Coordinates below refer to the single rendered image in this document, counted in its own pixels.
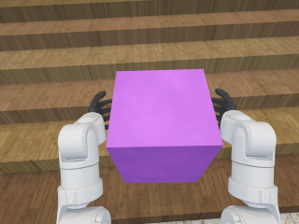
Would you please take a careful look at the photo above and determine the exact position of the robot right hand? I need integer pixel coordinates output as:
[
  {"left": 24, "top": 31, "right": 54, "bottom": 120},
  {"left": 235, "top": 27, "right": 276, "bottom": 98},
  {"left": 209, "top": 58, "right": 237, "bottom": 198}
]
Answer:
[{"left": 210, "top": 89, "right": 236, "bottom": 130}]

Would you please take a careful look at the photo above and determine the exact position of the robot left forearm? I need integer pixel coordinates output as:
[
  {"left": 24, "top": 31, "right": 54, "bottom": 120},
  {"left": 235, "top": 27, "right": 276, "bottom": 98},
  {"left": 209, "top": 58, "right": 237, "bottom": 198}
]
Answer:
[{"left": 56, "top": 112, "right": 107, "bottom": 224}]

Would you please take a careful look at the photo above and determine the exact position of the carton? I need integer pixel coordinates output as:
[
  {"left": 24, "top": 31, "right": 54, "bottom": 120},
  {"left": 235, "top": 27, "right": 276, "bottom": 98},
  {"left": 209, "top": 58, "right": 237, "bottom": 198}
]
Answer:
[{"left": 106, "top": 69, "right": 223, "bottom": 183}]

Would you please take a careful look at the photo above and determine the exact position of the robot right forearm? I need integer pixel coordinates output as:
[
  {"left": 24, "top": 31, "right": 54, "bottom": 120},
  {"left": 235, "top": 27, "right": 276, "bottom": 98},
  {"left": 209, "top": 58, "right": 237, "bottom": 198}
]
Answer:
[{"left": 220, "top": 110, "right": 281, "bottom": 224}]

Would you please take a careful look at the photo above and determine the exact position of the left robot upper arm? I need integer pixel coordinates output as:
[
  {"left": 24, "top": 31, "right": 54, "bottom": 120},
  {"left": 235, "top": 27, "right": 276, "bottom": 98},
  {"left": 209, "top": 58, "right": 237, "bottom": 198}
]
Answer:
[{"left": 59, "top": 206, "right": 111, "bottom": 224}]

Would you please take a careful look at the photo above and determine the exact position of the right robot upper arm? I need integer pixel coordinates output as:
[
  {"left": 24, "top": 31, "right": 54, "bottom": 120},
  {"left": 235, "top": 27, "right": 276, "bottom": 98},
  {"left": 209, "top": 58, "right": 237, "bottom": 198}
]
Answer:
[{"left": 221, "top": 205, "right": 278, "bottom": 224}]

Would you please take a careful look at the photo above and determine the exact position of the robot left hand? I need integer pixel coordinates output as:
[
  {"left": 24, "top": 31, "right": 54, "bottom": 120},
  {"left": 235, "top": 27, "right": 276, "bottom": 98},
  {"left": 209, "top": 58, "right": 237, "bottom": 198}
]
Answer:
[{"left": 88, "top": 91, "right": 113, "bottom": 130}]

